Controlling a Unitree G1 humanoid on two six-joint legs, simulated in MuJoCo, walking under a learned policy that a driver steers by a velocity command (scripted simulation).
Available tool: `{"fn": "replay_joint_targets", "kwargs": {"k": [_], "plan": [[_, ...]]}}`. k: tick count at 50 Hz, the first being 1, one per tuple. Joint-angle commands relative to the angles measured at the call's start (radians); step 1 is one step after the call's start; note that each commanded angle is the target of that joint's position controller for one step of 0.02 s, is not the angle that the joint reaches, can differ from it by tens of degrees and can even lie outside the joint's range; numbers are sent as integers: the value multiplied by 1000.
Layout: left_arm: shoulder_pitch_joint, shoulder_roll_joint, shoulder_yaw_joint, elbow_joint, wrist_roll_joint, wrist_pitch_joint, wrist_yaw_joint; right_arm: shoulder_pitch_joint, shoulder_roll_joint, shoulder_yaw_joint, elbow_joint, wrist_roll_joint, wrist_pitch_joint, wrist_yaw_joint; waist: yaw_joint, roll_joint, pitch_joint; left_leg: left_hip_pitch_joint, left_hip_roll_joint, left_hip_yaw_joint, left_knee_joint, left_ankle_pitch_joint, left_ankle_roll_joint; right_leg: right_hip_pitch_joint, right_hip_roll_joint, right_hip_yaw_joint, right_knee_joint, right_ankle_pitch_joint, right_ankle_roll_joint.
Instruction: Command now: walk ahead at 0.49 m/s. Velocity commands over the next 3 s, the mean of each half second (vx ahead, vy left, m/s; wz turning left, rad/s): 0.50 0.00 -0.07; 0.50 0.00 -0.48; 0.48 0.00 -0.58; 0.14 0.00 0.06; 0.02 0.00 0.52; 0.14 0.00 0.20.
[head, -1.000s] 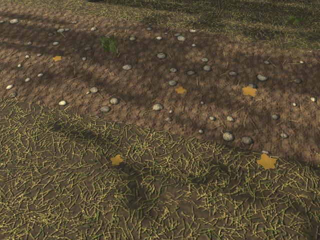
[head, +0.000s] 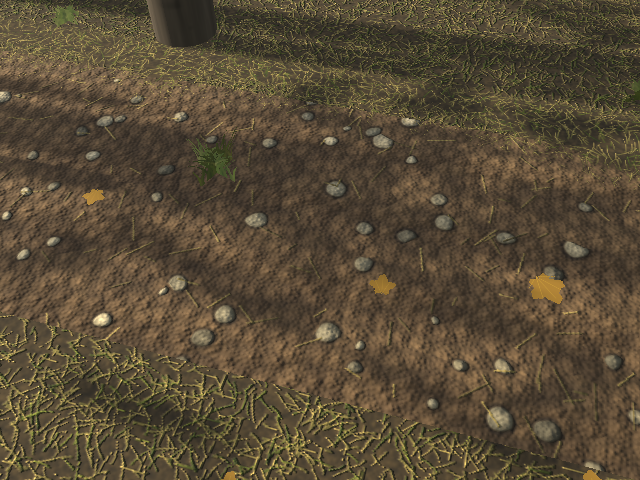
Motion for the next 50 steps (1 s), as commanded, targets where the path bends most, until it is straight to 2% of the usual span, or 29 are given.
{"fn": "replay_joint_targets", "kwargs": {"k": [1,4,7,12,15,16,17,18,19,20,21,22,23,24,25,27,29,32,35,38,40,43,44,45,46,47,48,49,50], "plan": [[-12,107,19,-35,1,-23,6,73,-42,-16,-38,-9,18,-9,-48,-92,-15,-80,69,-24,-67,90,-18,10,-265,234,-263,101,-171],[47,134,25,-14,0,-16,28,-58,-53,-20,-90,-21,15,-8,-18,-75,15,-176,71,-16,-259,259,-45,49,-256,193,-278,134,-161],[93,147,26,1,-9,-9,41,-173,-33,-12,-126,-17,3,3,18,-78,27,-134,33,19,-476,411,-47,67,-227,135,-279,142,-128],[189,160,33,48,-21,11,46,-317,-38,-2,-186,-4,-6,29,63,-74,58,-160,-2,28,-633,388,-31,240,-286,140,-228,141,-121],[184,176,42,55,-23,29,52,-307,-69,-10,-205,-2,-15,46,32,-92,36,-117,-23,32,-680,270,6,340,-329,155,-148,260,-98],[164,186,45,50,-22,34,54,-258,-90,-19,-196,-2,-18,47,0,-109,2,-32,-50,55,-687,232,21,349,-324,146,-88,401,-86],[149,179,41,45,-21,40,53,-147,-121,-39,-166,-4,-20,44,-63,-108,-64,138,-83,80,-710,228,43,322,-286,127,50,550,-67],[146,146,26,31,-11,41,52,41,-178,-65,-117,-11,-21,34,-140,-85,-193,425,-37,33,-674,256,84,190,-230,95,278,507,-38],[236,48,-4,4,-1,26,45,192,-286,-91,-95,-34,-17,25,-132,109,-367,848,235,-350,-675,199,210,-191,-94,40,678,117,28],[268,20,-15,24,-22,4,41,220,-236,-77,-83,-26,-10,27,-130,238,-473,963,347,-690,-839,66,287,-396,3,160,895,-439,45],[180,141,18,9,-53,-10,40,156,-165,-55,-93,-18,-12,25,-136,145,-321,843,308,-568,-866,11,225,-489,-59,228,977,-409,28],[105,157,24,-15,-61,-14,44,72,-127,-44,-112,-19,-13,22,-110,99,-205,691,274,-406,-887,49,178,-502,-117,196,956,-314,18],[69,142,26,-18,-52,-7,51,1,-92,-33,-117,-23,-18,24,-77,40,-125,542,232,-293,-932,109,152,-458,-157,181,891,-234,23],[75,131,36,-13,-41,8,57,-42,-61,-25,-118,-29,-24,26,-43,54,-81,448,192,-200,-972,145,127,-406,-188,186,833,-179,24],[103,105,36,-6,-40,24,56,-59,-53,-24,-112,-37,-27,29,-19,75,-63,384,171,-142,-1003,167,117,-350,-200,187,813,-144,26],[117,63,34,-6,-41,48,54,-55,-65,-31,-97,-40,-33,27,2,61,-36,333,158,-49,-1040,251,125,-343,-205,183,793,-101,32],[75,63,39,-30,-36,58,56,-39,-86,-39,-84,-44,-36,17,4,38,-12,340,157,17,-1056,319,131,-406,-206,196,742,-23,41],[-2,60,41,-63,-27,52,46,-19,-100,-43,-75,-44,-29,-1,-9,25,8,380,144,103,-1067,365,118,-456,-195,190,582,123,53],[-109,41,30,-103,-21,46,25,7,-121,-48,-71,-36,-20,-14,-44,8,35,413,140,174,-1077,372,102,-440,-184,117,418,216,50],[-207,29,20,-154,-21,45,6,73,-137,-55,-52,-25,-1,-20,-82,-8,66,534,176,206,-1045,420,101,-492,-176,76,328,189,33],[-246,31,19,-188,-24,46,-8,94,-146,-60,-47,-17,16,-20,-86,-2,73,612,200,225,-997,498,95,-512,-162,45,295,119,16],[-204,72,38,-215,-28,51,-23,58,-185,-72,-66,-8,38,-28,-26,51,9,652,205,268,-836,921,64,-360,-82,-38,282,-23,-34],[-126,102,55,-205,-32,53,-23,44,-199,-75,-74,-7,46,-31,24,71,-41,643,199,277,-713,1057,52,-250,-41,-61,284,-69,-58],[14,150,82,-174,-34,53,-17,20,-205,-75,-82,-2,51,-33,105,63,-115,582,170,294,-523,1064,27,-49,0,-66,219,-25,-92],[176,231,119,-134,-31,60,4,19,-194,-69,-99,-9,45,-34,177,-10,-203,368,126,294,-240,811,-20,253,-51,72,165,-1,-141],[175,339,136,-129,-37,59,17,114,-26,-21,-149,-46,16,-14,55,-284,-270,-105,-78,228,126,-184,-82,603,-312,608,115,-79,-315],[214,285,113,-158,-21,46,14,36,-76,-21,-175,-5,-35,4,101,-190,-415,-245,-137,-25,262,-312,-68,694,-405,923,-55,-185,-381],[184,223,96,-153,-11,34,13,-77,-121,-35,-208,32,-60,13,123,-135,-284,-339,-81,-56,247,-219,-39,625,-376,782,-82,-116,-318],[114,184,85,-163,-19,26,13,-92,-117,-31,-211,25,-71,10,78,-67,-190,-314,-33,-52,155,-125,-22,473,-333,642,-78,-31,-277]]}}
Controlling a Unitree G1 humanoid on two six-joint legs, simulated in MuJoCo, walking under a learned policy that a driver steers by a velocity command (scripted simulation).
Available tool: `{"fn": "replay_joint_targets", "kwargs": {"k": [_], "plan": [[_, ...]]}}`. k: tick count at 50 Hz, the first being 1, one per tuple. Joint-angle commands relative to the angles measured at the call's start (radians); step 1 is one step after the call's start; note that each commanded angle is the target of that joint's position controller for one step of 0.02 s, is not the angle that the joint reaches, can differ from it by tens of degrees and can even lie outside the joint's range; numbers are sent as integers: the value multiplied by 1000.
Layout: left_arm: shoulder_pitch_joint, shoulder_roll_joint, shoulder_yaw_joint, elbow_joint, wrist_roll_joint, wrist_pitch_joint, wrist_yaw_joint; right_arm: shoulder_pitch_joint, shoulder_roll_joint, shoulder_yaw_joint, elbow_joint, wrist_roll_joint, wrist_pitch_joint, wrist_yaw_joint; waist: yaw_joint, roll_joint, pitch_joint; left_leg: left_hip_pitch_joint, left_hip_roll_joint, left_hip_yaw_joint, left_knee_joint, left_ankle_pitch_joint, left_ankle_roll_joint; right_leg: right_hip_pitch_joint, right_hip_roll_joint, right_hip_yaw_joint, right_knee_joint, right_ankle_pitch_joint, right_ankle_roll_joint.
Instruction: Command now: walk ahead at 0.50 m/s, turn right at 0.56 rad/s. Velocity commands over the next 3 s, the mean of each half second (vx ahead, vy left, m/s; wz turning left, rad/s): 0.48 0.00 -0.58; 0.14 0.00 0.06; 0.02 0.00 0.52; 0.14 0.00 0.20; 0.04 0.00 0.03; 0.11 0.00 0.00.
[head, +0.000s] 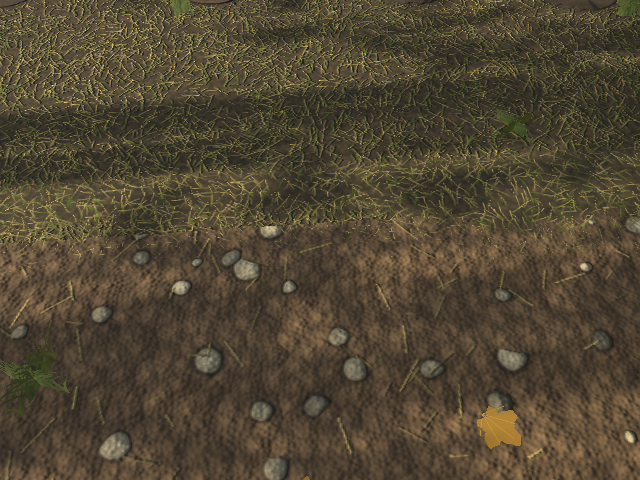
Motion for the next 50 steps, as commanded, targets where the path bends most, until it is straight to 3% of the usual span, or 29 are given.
{"fn": "replay_joint_targets", "kwargs": {"k": [1,3,5,8,11,16,18,19,20,21,22,23,24,25,26,27,29,32,35,38,39,40,41,42,43,44,46,47,50], "plan": [[135,122,33,-33,1,-20,10,-95,-121,-20,-126,-7,-70,3,50,11,-159,-509,53,-123,71,110,31,518,-291,514,-339,138,-212],[78,97,21,-59,12,-22,16,-57,-133,-34,-126,-24,-40,2,-7,-6,-130,-383,81,-127,-22,155,9,352,-248,430,-380,249,-199],[94,126,27,-59,6,-25,28,-68,-103,-30,-140,-36,-19,-1,-17,-6,-107,-363,77,-103,-120,195,-24,272,-227,372,-402,324,-199],[141,160,36,-52,1,-21,48,-184,-73,-18,-184,-42,-11,-4,16,-31,-71,-363,42,-81,-346,382,-56,214,-172,298,-405,323,-163],[184,159,37,-46,-4,-10,54,-285,-53,-7,-217,-31,-18,8,63,-73,-64,-288,-13,-68,-564,560,-53,189,-135,278,-382,218,-114],[237,149,35,-32,-9,3,60,-336,-106,-21,-256,-16,-37,28,74,-103,-68,-254,-40,-110,-694,504,-21,315,-194,417,-271,126,-89],[216,150,36,-41,-5,10,64,-268,-127,-32,-245,-15,-49,30,32,-135,-82,-172,-47,-100,-723,428,10,341,-200,460,-203,169,-72],[199,129,28,-52,-3,11,63,-175,-149,-45,-222,-22,-54,26,-18,-133,-128,-35,-44,-88,-756,438,37,321,-158,442,-116,229,-46],[181,79,8,-74,7,6,58,-33,-194,-60,-207,-41,-59,19,-86,-79,-251,211,81,-193,-721,422,98,221,-103,381,112,183,-9],[300,19,-9,-100,-11,-1,61,92,-287,-84,-188,-66,-47,12,-63,190,-409,588,326,-583,-748,372,259,-118,46,239,476,-133,77],[330,85,-6,-103,-15,-4,63,87,-223,-69,-187,-44,-37,18,-47,305,-423,614,412,-814,-823,331,301,-278,15,242,653,-420,101],[267,168,18,-97,-14,5,63,23,-145,-46,-211,-37,-27,14,-56,181,-286,489,379,-661,-818,413,264,-318,-32,253,731,-367,118],[198,180,24,-110,-5,18,67,-32,-111,-33,-226,-43,-13,11,-47,91,-208,354,337,-486,-803,588,233,-291,-65,209,738,-313,133],[165,174,29,-123,5,27,68,-74,-88,-24,-221,-43,-4,13,-22,60,-145,230,286,-359,-810,743,218,-260,-91,187,689,-286,143],[171,159,34,-129,5,40,67,-96,-78,-20,-216,-46,-2,13,9,85,-125,150,252,-276,-823,803,200,-213,-123,176,640,-268,143],[183,118,24,-129,2,49,66,-96,-84,-20,-202,-48,-3,18,18,106,-111,77,218,-229,-853,832,203,-156,-123,155,592,-257,143],[181,52,4,-139,4,55,68,-97,-109,-25,-174,-51,-7,22,33,122,-117,33,202,-175,-887,939,238,-105,-105,134,467,-221,150],[154,17,-19,-131,26,48,61,-136,-115,-22,-151,-31,1,24,46,111,-186,11,171,-100,-883,1000,236,48,-112,106,197,-50,147],[70,55,-13,-143,24,42,53,-97,-154,-29,-126,-8,20,26,13,118,-190,48,159,-119,-856,889,218,112,-73,82,34,48,148],[54,83,-1,-149,26,34,56,-95,-169,-28,-120,10,38,21,32,116,-163,27,140,-173,-786,675,169,233,-46,64,-185,168,108],[58,120,10,-155,33,33,63,-69,-142,-20,-117,5,39,19,29,92,-168,-16,107,-182,-747,556,122,321,-102,115,-229,277,78],[86,183,23,-170,50,37,77,-60,-91,-3,-135,-20,35,19,23,-9,-225,-100,41,-137,-625,342,64,444,-259,236,-186,550,22],[86,209,31,-173,50,54,86,39,-41,12,-131,-27,34,19,-14,-190,-269,-247,-44,-50,-487,-24,7,545,-423,351,-165,653,-104],[118,170,26,-160,45,60,83,-12,-86,2,-144,-9,45,14,45,-253,-263,-323,-49,-36,-320,-163,-23,513,-463,420,-222,570,-178],[129,161,25,-155,44,57,82,-38,-147,-21,-151,0,60,9,63,-221,-229,-380,-39,-54,-136,-194,-36,484,-452,408,-249,506,-185],[90,152,21,-155,39,53,83,-24,-151,-32,-141,0,80,1,39,-171,-206,-397,-20,-71,-47,-155,-44,437,-426,357,-259,456,-160],[-19,128,14,-162,27,44,80,8,-128,-36,-134,-7,121,-12,-10,-146,-153,-346,5,-76,-54,-56,-66,304,-383,246,-293,373,-116],[-45,127,16,-157,31,44,80,6,-106,-32,-142,-9,132,-15,-20,-145,-139,-304,1,-50,-86,-17,-72,251,-359,195,-304,356,-105],[-72,132,23,-143,33,48,84,-31,-74,-21,-181,-10,140,-3,-13,-169,-152,-197,7,-15,-262,81,-61,212,-336,100,-297,329,-93]]}}
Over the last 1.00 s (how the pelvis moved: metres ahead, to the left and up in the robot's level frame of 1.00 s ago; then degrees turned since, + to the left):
0.56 -0.02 -0.02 -19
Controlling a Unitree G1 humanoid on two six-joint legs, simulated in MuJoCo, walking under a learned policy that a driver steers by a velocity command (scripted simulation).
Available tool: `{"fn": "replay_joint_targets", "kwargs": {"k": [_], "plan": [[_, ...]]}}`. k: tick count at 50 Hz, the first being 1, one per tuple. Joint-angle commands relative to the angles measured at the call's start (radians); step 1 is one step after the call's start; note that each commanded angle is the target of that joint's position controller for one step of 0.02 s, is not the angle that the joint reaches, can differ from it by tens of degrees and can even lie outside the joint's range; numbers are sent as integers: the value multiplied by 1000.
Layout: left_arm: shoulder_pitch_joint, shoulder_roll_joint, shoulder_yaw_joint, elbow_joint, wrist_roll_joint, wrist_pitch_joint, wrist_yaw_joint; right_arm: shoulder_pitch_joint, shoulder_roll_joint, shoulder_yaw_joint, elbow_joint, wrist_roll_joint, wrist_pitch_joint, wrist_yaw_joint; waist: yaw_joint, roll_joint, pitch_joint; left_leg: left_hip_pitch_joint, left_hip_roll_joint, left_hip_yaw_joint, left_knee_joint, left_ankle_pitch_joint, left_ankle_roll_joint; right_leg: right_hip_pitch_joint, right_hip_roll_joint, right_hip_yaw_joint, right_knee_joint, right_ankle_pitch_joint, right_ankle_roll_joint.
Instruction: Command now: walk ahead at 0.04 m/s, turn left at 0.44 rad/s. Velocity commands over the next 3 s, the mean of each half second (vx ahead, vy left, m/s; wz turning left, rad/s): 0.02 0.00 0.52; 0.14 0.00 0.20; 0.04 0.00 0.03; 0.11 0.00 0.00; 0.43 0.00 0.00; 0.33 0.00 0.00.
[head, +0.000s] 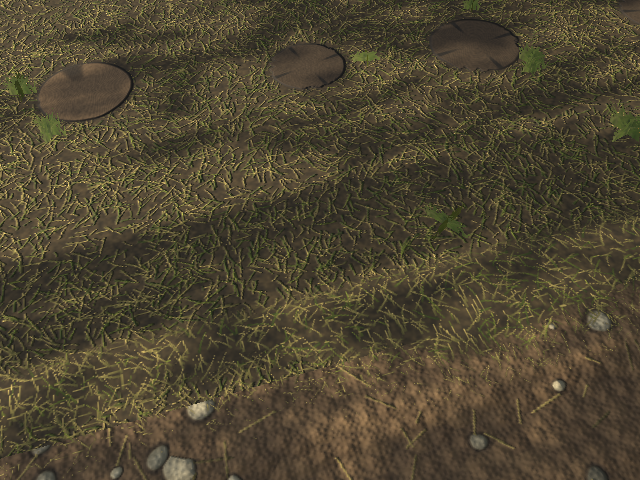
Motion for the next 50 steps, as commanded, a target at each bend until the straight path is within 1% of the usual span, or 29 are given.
{"fn": "replay_joint_targets", "kwargs": {"k": [1,4,5,6,7,8,9,10,11,12,15,19,23,27,28,30,31,32,33,34,35,37,39,42,44,47,48,49,50], "plan": [[-48,165,52,-48,-5,-10,9,16,-43,-8,-86,-1,5,11,3,-199,-131,75,28,4,-126,88,9,87,-235,110,-122,313,-214],[-41,189,60,-28,-24,-3,10,40,-67,-18,-103,-3,5,35,-11,-190,-151,168,6,48,-300,175,52,108,-259,96,-59,266,-183],[-43,184,59,-20,-34,-1,11,77,-68,-24,-92,-6,4,39,-29,-173,-150,237,-20,70,-393,246,76,80,-243,71,-13,198,-149],[-1,158,54,3,-35,3,9,98,-88,-33,-86,-15,3,36,-27,-112,-128,300,-32,40,-482,326,108,21,-202,23,77,58,-86],[44,106,43,6,-7,7,3,96,-190,-59,-107,-21,0,19,10,148,-91,387,152,-243,-601,580,184,-164,-90,-92,337,-192,20],[-36,95,32,-55,15,4,8,86,-279,-68,-148,-44,-10,17,-12,331,-68,402,366,-551,-653,802,381,-390,57,-20,576,-514,72],[-95,140,44,-64,0,0,14,114,-250,-61,-149,-69,-30,26,-68,216,-133,383,363,-563,-683,681,435,-402,51,106,710,-509,55],[-90,159,53,-54,-15,2,19,77,-223,-53,-150,-59,-46,26,-37,157,-106,370,303,-483,-673,594,380,-409,33,136,740,-421,36],[-58,161,60,-27,-11,6,27,18,-194,-47,-157,-34,-48,17,-6,101,-96,364,249,-416,-658,525,318,-412,17,144,722,-329,34],[-44,169,64,-13,-5,11,33,-20,-159,-34,-166,-13,-43,7,8,106,-91,347,222,-379,-653,525,287,-396,11,148,703,-275,41],[-4,142,61,-2,-10,3,25,-15,-140,-26,-181,-16,-33,-12,22,99,-134,341,173,-334,-644,579,279,-324,44,138,689,-177,59],[-40,115,46,-11,-13,-7,18,13,-156,-36,-190,-8,-24,-26,-2,104,-133,398,162,-374,-635,507,282,-315,59,155,480,-144,79],[-48,122,44,-12,-19,-18,2,-1,-173,-46,-210,-11,-11,-23,-11,129,-110,330,149,-441,-638,410,295,-212,79,161,332,-168,80],[-13,133,43,-2,-25,-31,-16,-22,-154,-38,-220,-13,-3,-11,-16,139,-132,327,152,-479,-597,507,295,-103,76,141,224,-185,62],[3,130,41,0,-26,-35,-23,-22,-145,-33,-219,-10,-2,-10,-10,132,-152,323,142,-485,-598,426,289,-58,75,132,169,-166,51],[46,107,34,14,-23,-45,-35,-40,-113,-16,-218,-4,1,-10,30,116,-133,225,81,-467,-598,119,242,105,79,91,-42,-33,13],[69,122,36,19,-11,-49,-35,-13,-77,-3,-209,-12,-4,-10,30,68,-129,135,34,-432,-557,-47,196,210,16,140,-65,-52,-17],[139,163,38,22,8,-52,-32,9,-24,16,-203,-25,-12,-7,37,-85,-139,13,-64,-307,-322,-158,135,301,-158,334,-135,-182,-87],[204,269,65,54,24,-57,-41,-40,-66,1,-256,-3,-30,-10,45,-286,-41,-189,-165,-159,-154,-169,106,244,-292,639,-261,-408,-234],[165,236,61,41,13,-72,-41,-69,-136,-21,-246,-1,-46,-14,53,-219,43,-251,-92,-205,-17,-94,90,199,-316,691,-294,-535,-278],[132,199,50,39,-6,-77,-31,-48,-154,-30,-227,-1,-54,-9,30,-194,62,-278,-73,-202,28,-9,82,207,-277,619,-291,-520,-246],[114,164,35,38,-22,-75,-17,-36,-121,-27,-203,-16,-60,1,27,-163,53,-289,-32,-151,37,98,49,248,-213,494,-288,-360,-202],[123,141,23,43,-12,-72,-10,-68,-58,-10,-200,-19,-72,8,41,-144,37,-204,-16,-83,-23,174,25,216,-154,347,-273,-55,-188],[134,156,26,55,-13,-60,-13,-109,13,17,-210,-21,-79,18,61,-179,-21,15,-16,-20,-246,204,7,155,-99,196,-203,281,-174],[182,195,35,71,-19,-49,-21,-113,-15,9,-215,-12,-75,22,75,-192,-43,95,-35,1,-328,208,14,156,-126,209,-174,306,-186],[159,179,25,71,-34,-39,-24,-41,-43,-6,-190,-10,-69,22,22,-163,-48,270,-53,-1,-547,374,61,121,-135,235,-118,242,-153],[179,153,15,83,-26,-44,-26,-18,-64,-12,-190,-17,-67,14,8,-136,-60,365,-23,-45,-608,460,82,96,-111,221,-84,221,-109],[193,114,0,78,1,-54,-28,26,-121,-23,-197,-28,-66,0,3,-51,-133,510,101,-168,-573,761,115,48,-55,165,19,127,-46],[283,52,-20,81,13,-62,-25,26,-148,-23,-195,-41,-56,-7,54,131,-213,619,226,-288,-514,902,230,-47,11,105,116,-125,19]]}}
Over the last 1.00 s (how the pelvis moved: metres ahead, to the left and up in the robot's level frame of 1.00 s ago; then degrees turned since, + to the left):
0.39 -0.01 0.02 -12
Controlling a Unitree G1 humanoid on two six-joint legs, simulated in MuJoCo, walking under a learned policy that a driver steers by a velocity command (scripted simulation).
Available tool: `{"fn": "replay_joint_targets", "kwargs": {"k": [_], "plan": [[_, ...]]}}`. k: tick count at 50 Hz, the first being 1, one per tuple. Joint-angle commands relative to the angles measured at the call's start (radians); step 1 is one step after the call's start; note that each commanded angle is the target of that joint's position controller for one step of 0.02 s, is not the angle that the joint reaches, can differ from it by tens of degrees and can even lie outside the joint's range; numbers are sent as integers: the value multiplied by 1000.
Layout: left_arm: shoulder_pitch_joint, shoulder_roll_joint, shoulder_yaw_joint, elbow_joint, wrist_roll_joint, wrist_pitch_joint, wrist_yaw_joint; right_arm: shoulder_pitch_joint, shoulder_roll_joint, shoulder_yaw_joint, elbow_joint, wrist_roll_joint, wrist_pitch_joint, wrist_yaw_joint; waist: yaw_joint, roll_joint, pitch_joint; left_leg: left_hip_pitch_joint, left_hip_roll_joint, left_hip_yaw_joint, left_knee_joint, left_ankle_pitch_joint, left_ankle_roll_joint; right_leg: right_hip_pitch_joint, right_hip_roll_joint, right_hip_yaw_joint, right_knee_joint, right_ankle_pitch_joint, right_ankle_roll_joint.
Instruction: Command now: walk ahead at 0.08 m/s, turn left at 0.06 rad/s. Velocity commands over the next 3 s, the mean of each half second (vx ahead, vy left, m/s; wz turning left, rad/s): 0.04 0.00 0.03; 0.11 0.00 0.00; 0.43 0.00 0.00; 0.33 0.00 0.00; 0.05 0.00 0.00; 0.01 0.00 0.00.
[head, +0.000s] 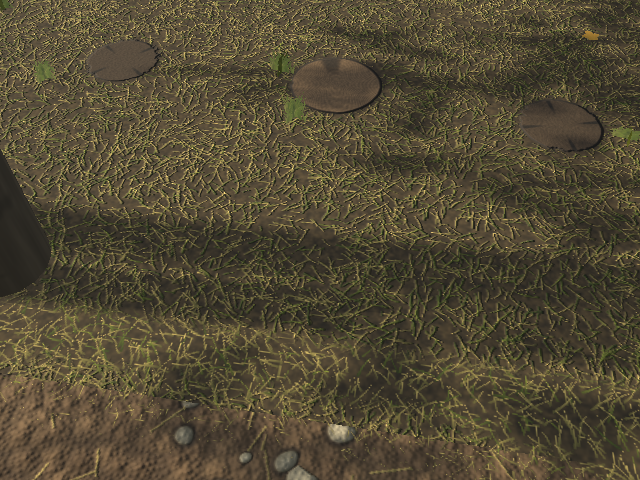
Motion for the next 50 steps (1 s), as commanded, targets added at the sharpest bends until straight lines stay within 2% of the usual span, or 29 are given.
{"fn": "replay_joint_targets", "kwargs": {"k": [1,2,3,5,6,7,8,9,12,14,18,21,37,38,39,41,42,44,45,46,47,48,49,50], "plan": [[37,53,-7,-64,15,-18,11,77,-112,-30,-48,-10,5,-15,-49,188,-222,381,281,-312,-60,467,218,-203,-36,8,127,-66,28],[-9,83,1,-74,5,-7,16,44,-80,-16,-45,-9,7,-8,-46,169,-161,326,249,-305,-85,356,211,-216,-36,8,131,-78,37],[-21,82,2,-67,5,4,21,17,-81,-13,-42,-13,7,-4,-38,153,-134,287,222,-280,-93,273,188,-215,-35,3,121,-56,38],[-2,85,1,-56,16,22,26,-48,-94,-12,-50,-10,2,2,-7,140,-94,174,176,-219,-100,167,141,-127,-42,6,19,80,30],[-1,91,-1,-53,19,26,25,-61,-92,-11,-48,-9,0,3,-2,122,-78,126,138,-176,-92,102,109,-78,-42,5,-29,163,22],[7,116,5,-45,15,27,24,-64,-87,-10,-49,-8,-3,6,-14,78,-54,121,96,-131,-77,55,84,-86,-43,-3,-28,192,13],[-11,130,9,-40,7,26,23,-53,-85,-9,-45,-7,-6,7,-29,40,-38,134,75,-112,-56,106,73,-98,-41,-7,-17,214,4],[-25,128,9,-38,6,25,24,-39,-89,-9,-34,-5,-12,7,-33,21,-46,153,71,-105,-36,197,73,-92,-43,-4,-16,250,5],[-36,111,6,-29,4,23,27,-17,-88,-12,-6,3,-15,6,-38,0,-100,229,80,-101,16,446,89,-65,-49,0,-16,322,16],[-45,107,6,-20,2,29,29,-20,-82,-12,9,3,-11,7,-38,0,-111,244,82,-102,20,475,97,-53,-46,-4,-17,312,20],[-62,110,9,-1,2,48,35,-39,-79,-14,38,2,-5,12,-34,2,-82,211,75,-99,-4,376,96,-39,-43,-9,-32,267,21],[-66,113,11,17,3,52,39,-42,-80,-16,65,2,-4,10,-33,7,-64,195,69,-93,-18,304,89,-35,-42,-11,-42,247,19],[-29,85,3,141,1,25,42,-44,-83,-18,209,7,16,-22,-48,6,1,175,44,-71,-53,58,63,-96,-26,-29,-70,157,10],[-6,76,1,155,-1,25,42,-26,-83,-18,225,9,19,-24,-48,13,-17,180,35,-66,-62,-70,65,-95,-12,-46,-63,66,4],[-4,74,1,159,-6,25,44,-13,-97,-24,236,15,23,-26,-55,18,-3,163,28,-67,-72,-271,75,-121,4,-63,-36,-43,-10],[-13,67,-1,145,-10,19,47,3,-119,-33,246,20,21,-26,-63,59,57,87,69,-141,-134,-583,108,-194,14,-73,27,-194,-43],[-12,56,-4,137,-12,9,46,17,-125,-35,251,21,13,-23,-64,97,82,75,114,-212,-175,-659,133,-233,15,-79,70,-202,-54],[8,29,-9,138,-19,-16,35,52,-137,-39,264,25,-6,-16,-61,157,80,79,203,-360,-247,-717,186,-247,20,-89,147,-138,-77],[22,27,-8,145,-19,-25,28,47,-141,-40,263,27,-13,-14,-52,152,76,34,216,-387,-258,-709,194,-193,15,-80,140,-119,-96],[63,24,-7,159,-18,-32,22,-4,-137,-38,247,30,-17,-11,-18,136,79,-39,198,-352,-244,-672,177,-108,6,-67,81,-108,-122],[137,27,-5,186,-18,-39,19,-107,-113,-30,212,35,-20,-8,37,92,91,-115,139,-239,-176,-589,133,-26,-20,-27,-27,-126,-154],[223,69,5,218,-16,-48,21,-185,-59,-17,179,39,-30,-5,71,-43,105,-243,31,-71,27,-447,61,76,-101,133,-153,-227,-196],[287,172,33,239,-24,-56,16,-226,-21,-7,147,40,-55,0,82,-263,121,-393,-60,78,294,-287,4,184,-270,419,-309,-267,-260],[256,173,33,226,-11,-60,14,-235,-76,-20,144,40,-74,2,75,-244,170,-514,-16,31,416,-363,9,206,-352,522,-325,-113,-287]]}}
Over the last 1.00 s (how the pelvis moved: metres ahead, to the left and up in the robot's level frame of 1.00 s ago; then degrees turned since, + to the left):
0.08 0.06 0.00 22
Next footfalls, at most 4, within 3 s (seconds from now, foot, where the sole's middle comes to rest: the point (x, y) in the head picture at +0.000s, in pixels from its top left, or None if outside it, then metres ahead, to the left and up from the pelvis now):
1.30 left None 0.33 0.13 -0.77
1.82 right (400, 416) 0.63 -0.11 -0.77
2.18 left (289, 424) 0.60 0.13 -0.77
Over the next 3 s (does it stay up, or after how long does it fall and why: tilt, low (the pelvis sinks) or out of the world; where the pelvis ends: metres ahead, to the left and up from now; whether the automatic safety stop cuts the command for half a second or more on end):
stays up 0.58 0.00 0.00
